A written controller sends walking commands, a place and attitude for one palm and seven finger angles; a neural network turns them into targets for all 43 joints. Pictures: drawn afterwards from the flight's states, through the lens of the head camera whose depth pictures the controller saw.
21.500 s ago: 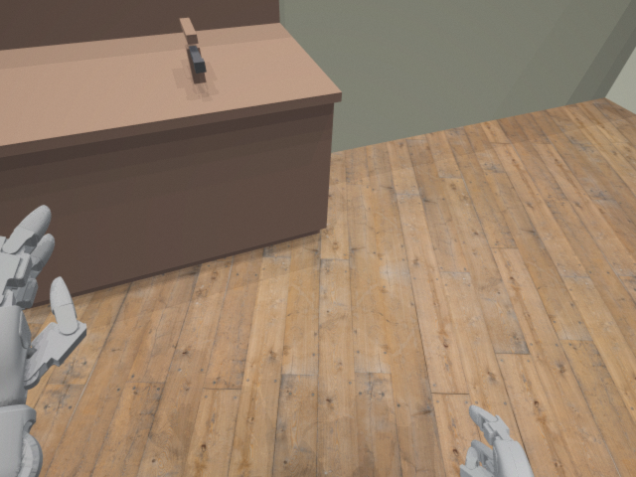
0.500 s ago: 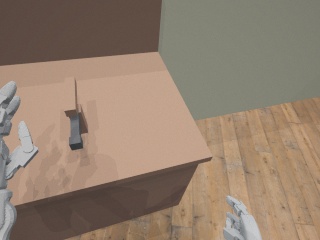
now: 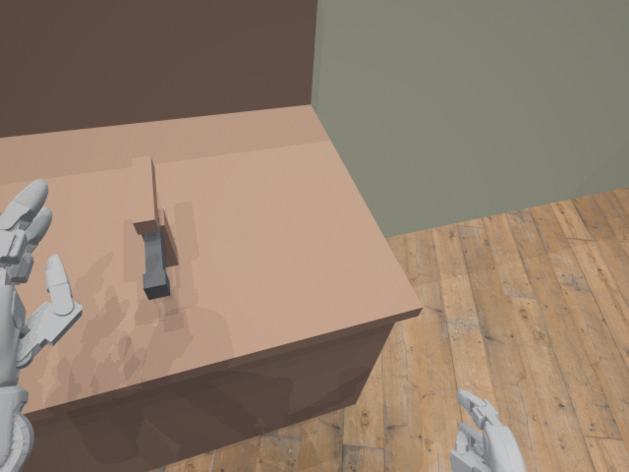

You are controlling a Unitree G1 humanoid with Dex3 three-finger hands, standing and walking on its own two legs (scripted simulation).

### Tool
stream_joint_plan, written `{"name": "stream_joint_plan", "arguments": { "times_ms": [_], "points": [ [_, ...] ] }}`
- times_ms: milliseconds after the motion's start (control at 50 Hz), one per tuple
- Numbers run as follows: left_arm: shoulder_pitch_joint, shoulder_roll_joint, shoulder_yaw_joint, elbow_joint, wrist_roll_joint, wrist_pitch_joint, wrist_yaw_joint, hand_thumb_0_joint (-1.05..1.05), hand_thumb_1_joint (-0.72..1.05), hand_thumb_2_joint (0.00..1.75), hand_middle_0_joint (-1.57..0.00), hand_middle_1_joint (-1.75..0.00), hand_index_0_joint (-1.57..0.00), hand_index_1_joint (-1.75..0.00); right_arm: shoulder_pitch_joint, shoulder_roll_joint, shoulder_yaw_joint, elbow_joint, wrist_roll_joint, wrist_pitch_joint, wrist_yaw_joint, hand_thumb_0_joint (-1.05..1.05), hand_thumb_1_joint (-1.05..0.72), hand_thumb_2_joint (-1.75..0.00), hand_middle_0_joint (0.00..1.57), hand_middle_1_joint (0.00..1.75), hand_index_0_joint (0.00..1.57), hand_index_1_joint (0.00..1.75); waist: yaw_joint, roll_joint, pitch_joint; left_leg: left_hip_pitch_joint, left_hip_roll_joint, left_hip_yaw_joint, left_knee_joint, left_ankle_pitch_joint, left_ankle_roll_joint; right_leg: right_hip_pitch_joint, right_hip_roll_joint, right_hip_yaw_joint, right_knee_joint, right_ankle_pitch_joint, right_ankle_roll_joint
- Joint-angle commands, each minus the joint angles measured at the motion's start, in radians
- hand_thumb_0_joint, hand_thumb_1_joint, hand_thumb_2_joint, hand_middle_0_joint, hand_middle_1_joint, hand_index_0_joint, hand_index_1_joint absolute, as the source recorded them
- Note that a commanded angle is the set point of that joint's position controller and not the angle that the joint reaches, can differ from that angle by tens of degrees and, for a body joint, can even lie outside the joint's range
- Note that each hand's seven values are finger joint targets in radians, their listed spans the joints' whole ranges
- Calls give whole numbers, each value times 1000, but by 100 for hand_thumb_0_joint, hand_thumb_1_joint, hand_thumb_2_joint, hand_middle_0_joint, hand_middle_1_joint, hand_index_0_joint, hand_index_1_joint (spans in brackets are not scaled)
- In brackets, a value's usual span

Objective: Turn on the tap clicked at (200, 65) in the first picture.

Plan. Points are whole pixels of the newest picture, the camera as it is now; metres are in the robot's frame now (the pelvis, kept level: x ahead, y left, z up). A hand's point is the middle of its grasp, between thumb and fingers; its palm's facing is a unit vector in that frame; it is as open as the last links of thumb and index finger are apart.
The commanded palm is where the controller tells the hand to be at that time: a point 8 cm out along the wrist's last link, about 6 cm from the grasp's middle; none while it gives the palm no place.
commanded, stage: look again from close up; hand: left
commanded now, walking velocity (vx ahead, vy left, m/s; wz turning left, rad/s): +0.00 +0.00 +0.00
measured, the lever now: (156, 284) +0.33 +0.24 +0.03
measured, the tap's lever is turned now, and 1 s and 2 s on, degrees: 0 0 0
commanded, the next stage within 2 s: shuffle to correct the standing spot in 0.20 s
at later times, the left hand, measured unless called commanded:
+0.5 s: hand (101, 301) +0.23 +0.23 +0.16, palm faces +0.37 -0.86 -0.35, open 7.5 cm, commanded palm +0.17 +0.26 +0.17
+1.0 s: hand (159, 307) +0.23 +0.18 +0.16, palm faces +0.34 -0.86 -0.39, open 7.4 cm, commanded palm +0.17 +0.22 +0.17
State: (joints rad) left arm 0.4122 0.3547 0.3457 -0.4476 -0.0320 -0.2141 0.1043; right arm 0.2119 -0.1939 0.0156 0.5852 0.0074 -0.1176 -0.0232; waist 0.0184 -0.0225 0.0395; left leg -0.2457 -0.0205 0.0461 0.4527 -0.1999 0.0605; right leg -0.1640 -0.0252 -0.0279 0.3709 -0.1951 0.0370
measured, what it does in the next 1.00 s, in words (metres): shifts its weight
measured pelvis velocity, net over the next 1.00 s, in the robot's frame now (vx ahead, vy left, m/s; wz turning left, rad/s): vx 0.01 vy -0.06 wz -0.01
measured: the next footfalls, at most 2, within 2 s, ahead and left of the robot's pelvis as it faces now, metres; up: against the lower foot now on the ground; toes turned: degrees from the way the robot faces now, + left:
none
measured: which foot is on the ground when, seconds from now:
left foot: down 0.00-1.00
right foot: down 0.00-1.00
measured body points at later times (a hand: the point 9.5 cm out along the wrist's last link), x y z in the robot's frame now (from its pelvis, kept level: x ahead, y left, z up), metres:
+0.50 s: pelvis +0.00 -0.02 +0.00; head +0.02 +0.00 +0.45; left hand +0.20 +0.27 +0.18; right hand +0.18 -0.24 -0.07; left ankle +0.03 +0.07 -0.74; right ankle +0.00 -0.15 -0.74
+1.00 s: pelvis +0.01 -0.06 +0.00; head +0.03 -0.06 +0.45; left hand +0.21 +0.22 +0.18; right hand +0.18 -0.31 -0.08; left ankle +0.03 +0.07 -0.74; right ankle +0.00 -0.15 -0.74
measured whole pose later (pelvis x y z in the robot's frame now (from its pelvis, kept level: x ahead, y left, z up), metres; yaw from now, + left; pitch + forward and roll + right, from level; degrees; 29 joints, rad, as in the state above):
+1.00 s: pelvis +0.01 -0.06 +0.00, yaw +0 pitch +0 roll -2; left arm 0.48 0.36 0.34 -0.48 -0.08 -0.15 0.11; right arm 0.21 -0.23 -0.02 0.58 0.02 -0.07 -0.04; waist -0.01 0.03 0.02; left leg -0.28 0.07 0.01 0.52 -0.25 -0.02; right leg -0.19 0.07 -0.06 0.42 -0.24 -0.05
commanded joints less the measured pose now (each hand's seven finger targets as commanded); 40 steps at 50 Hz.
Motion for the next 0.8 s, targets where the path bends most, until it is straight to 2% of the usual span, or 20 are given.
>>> {"name": "stream_joint_plan", "arguments": {
  "times_ms": [0, 60, 80, 100, 180, 200, 240, 280, 300, 340, 380, 420, 480, 500, 560, 580, 600, 720, 760, 780],
  "points": [
    [-59, 162, 100, -203, -6, -62, 20, 0, 90, 90, -20, -30, -20, -30, -94, -128, -49, -161, 2, -54, -17, 0, -90, -90, 20, 30, 20, 30, -3, 82, -124, -4, 101, -122, -130, -12, -42, 63, -21, 32, -32, 76, -49],
    [-64, 164, 98, -221, -7, -63, 19, 0, 90, 90, -20, -30, -20, -30, -89, -130, -54, -163, 5, -57, -16, 0, -90, -90, 20, 30, 20, 30, -3, 87, -133, 17, 100, -121, -118, 4, -42, 54, -27, 43, -31, 85, -53],
    [-63, 182, 113, -226, -7, -62, 21, 0, 90, 90, -20, -30, -20, -30, -100, -126, -52, -157, 7, -57, -19, 0, -90, -90, 20, 30, 20, 30, -3, 99, -135, 16, 100, -117, -117, 5, -42, 55, -27, 38, -34, 85, -50],
    [-49, 158, 96, -192, -9, -59, 19, 0, 90, 90, -20, -30, -20, -30, -90, -129, -50, -156, 2, -54, -19, 0, -90, -90, 20, 30, 20, 30, -4, 74, -118, 1, 98, -120, -124, -1, -41, 53, -24, 35, -38, 78, -49],
    [-67, 171, 102, -201, -7, -54, 21, 0, 90, 90, -20, -30, -20, -30, -100, -127, -53, -154, 8, -54, -20, 0, -90, -90, 20, 30, 20, 30, -5, 76, -112, 16, 96, -113, -114, -26, -39, 27, -31, 54, -54, 56, -52],
    [-62, 159, 94, -186, -9, -54, 20, 0, 90, 90, -20, -30, -20, -30, -94, -130, -51, -153, 2, -52, -21, 0, -90, -90, 20, 30, 20, 30, -5, 55, -107, 8, 96, -111, -116, -35, -36, 29, -28, 50, -57, 51, -50],
    [-73, 155, 87, -200, -9, -52, 20, 0, 90, 90, -20, -30, -20, -30, -94, -131, -54, -157, 5, -53, -21, 0, -90, -90, 20, 30, 20, 30, -5, 60, -120, 26, 94, -110, -106, -17, -36, 27, -32, 62, -55, 63, -54],
    [-73, 183, 111, -214, -9, -50, 24, 0, 90, 90, -20, -30, -20, -30, -105, -126, -53, -154, 8, -53, -23, 0, -90, -90, 20, 30, 20, 30, -3, 82, -127, 35, 96, -107, -105, -3, -35, 31, -33, 59, -54, 77, -52],
    [-67, 156, 89, -203, -13, -49, 20, 0, 90, 90, -20, -30, -20, -30, -96, -126, -50, -152, 3, -51, -24, 0, -90, -90, 20, 30, 20, 30, -5, 59, -125, 33, 96, -111, -111, 11, -37, 32, -25, 50, -51, 80, -50],
    [-70, 167, 101, -201, -18, -45, 19, 0, 90, 90, -20, -30, -20, -30, -93, -125, -52, -157, 5, -48, -24, 0, -90, -90, 20, 30, 20, 30, -4, 57, -132, 51, 110, -120, -118, 45, -42, 30, -17, 47, -42, 92, -47],
    [-91, 180, 108, -223, -20, -42, 17, 0, 90, 90, -20, -30, -20, -30, -105, -119, -53, -160, 11, -45, -23, 0, -90, -90, 20, 30, 20, 30, -6, 91, -126, 62, 124, -120, -129, 51, -47, 17, -8, 39, -33, 82, -43],
    [-103, 164, 94, -222, -22, -40, 13, 0, 90, 90, -20, -30, -20, -30, -93, -123, -56, -166, 9, -41, -19, 0, -90, -90, 20, 30, 20, 30, -7, 109, -119, 44, 138, -138, -145, 44, -48, 25, 1, 33, -19, 67, -41],
    [-83, 181, 111, -237, -26, -35, 11, 0, 90, 90, -20, -30, -20, -30, -95, -116, -57, -171, 11, -37, -14, 0, -90, -90, 20, 30, 20, 30, -7, 122, -138, 64, 152, -136, -133, 81, -49, 18, 5, 24, -11, 75, -39],
    [-70, 166, 101, -226, -30, -33, 9, 0, 90, 90, -20, -30, -20, -30, -88, -121, -58, -171, 6, -32, -11, 0, -90, -90, 20, 30, 20, 30, -7, 115, -141, 56, 155, -133, -126, 94, -44, 23, 8, 21, -12, 80, -37],
    [-62, 173, 108, -242, -32, -27, 5, 0, 90, 90, -20, -30, -20, -30, -80, -121, -66, -182, 9, -28, -5, 0, -90, -90, 20, 30, 20, 30, -7, 107, -157, 74, 166, -125, -94, 145, -45, 18, 0, 29, -6, 108, -40],
    [-51, 191, 124, -260, -35, -25, 5, 0, 90, 90, -20, -30, -20, -30, -88, -118, -65, -181, 11, -27, -6, 0, -90, -90, 20, 30, 20, 30, -7, 117, -165, 83, 166, -122, -82, 177, -46, 17, 1, 24, -7, 120, -40],
    [-38, 173, 109, -246, -38, -22, 2, 0, 90, 90, -20, -30, -20, -30, -84, -120, -64, -182, 7, -23, -5, 0, -90, -90, 20, 30, 20, 30, -9, 106, -164, 74, 168, -117, -77, 172, -42, 15, 2, 24, -7, 120, -39],
    [-29, 200, 134, -275, -48, -13, -5, 0, 90, 90, -20, -30, -20, -30, -82, -124, -76, -190, 8, -19, -11, 0, -90, -90, 20, 30, 20, 30, -8, 120, -176, 80, 177, -99, -20, 196, -36, -4, -12, 45, 7, 168, -46],
    [-11, 196, 135, -252, -53, -7, -8, 0, 90, 90, -20, -30, -20, -30, -74, -124, -77, -190, 8, -15, -13, 0, -90, -90, 20, 30, 20, 30, -9, 83, -174, 63, 171, -93, 3, 178, -37, -3, -19, 56, 0, 176, -50],
    [-4, 198, 138, -261, -55, -2, -4, 0, 90, 90, -20, -30, -20, -30, -87, -120, -74, -187, 14, -14, -14, 0, -90, -90, 20, 30, 20, 30, -11, 87, -177, 70, 155, -80, 18, 165, -40, -4, -29, 71, -8, 192, -59]
  ]
}}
